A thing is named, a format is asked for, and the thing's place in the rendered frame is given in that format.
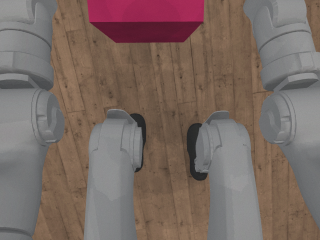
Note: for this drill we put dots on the left robot shin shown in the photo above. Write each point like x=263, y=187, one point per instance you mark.
x=95, y=133

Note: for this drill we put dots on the left robot forearm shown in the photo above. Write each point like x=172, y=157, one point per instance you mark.
x=26, y=31

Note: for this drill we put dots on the right robot forearm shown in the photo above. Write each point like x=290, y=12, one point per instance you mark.
x=285, y=44

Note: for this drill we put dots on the robot shin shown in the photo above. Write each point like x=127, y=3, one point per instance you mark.
x=217, y=115
x=95, y=133

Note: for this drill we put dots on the right robot shin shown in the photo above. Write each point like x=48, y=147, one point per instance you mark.
x=217, y=115

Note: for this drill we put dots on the left robot upper arm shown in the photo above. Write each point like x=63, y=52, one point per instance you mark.
x=30, y=121

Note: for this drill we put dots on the carton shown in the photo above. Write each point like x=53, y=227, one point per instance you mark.
x=146, y=21

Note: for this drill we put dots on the right robot upper arm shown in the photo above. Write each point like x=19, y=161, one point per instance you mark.
x=291, y=119

